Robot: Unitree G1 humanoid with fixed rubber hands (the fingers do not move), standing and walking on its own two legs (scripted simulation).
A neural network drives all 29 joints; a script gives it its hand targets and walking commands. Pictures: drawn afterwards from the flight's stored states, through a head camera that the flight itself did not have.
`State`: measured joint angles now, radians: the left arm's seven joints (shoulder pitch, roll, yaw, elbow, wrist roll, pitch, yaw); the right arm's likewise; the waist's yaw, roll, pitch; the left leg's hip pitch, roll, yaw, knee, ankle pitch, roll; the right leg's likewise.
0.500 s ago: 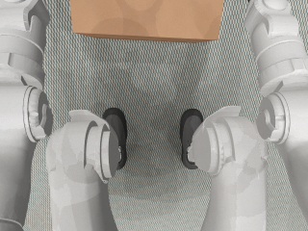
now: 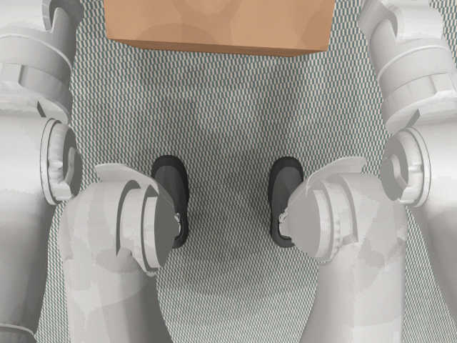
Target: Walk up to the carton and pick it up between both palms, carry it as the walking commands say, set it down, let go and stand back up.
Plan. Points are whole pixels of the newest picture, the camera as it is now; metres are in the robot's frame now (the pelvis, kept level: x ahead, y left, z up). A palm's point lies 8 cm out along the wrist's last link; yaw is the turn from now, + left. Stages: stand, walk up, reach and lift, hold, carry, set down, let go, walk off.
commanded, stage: reach and lift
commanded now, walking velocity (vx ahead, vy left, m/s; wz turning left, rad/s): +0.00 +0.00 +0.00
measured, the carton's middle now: out of the picture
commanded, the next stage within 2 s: none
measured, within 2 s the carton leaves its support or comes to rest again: leaves its support in 1.12 s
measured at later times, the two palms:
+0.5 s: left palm out of the picture +0.55 +0.20 -0.19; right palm out of the picture +0.54 -0.16 -0.18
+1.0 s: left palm out of the picture +0.55 +0.20 -0.19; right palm out of the picture +0.55 -0.16 -0.18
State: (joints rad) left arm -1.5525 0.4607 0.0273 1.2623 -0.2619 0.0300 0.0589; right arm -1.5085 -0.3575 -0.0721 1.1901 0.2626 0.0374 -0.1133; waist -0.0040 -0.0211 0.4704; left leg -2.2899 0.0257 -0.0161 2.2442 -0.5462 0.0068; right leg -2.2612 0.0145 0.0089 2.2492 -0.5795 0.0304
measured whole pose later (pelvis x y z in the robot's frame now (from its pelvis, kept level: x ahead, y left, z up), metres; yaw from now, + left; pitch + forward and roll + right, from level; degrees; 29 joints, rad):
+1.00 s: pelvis +0.01 +0.00 +0.00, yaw -1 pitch +34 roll -1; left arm -1.50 0.42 0.07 1.16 -0.19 0.13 0.05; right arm -1.47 -0.33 -0.13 1.13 0.20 0.13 -0.10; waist 0.01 -0.03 0.44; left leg -2.28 0.02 -0.02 2.28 -0.58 0.01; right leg -2.26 0.04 0.02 2.28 -0.61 0.04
